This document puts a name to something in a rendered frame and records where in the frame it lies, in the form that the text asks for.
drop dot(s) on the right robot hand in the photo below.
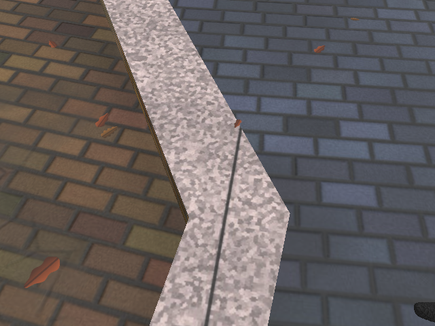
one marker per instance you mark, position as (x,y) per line
(425,310)

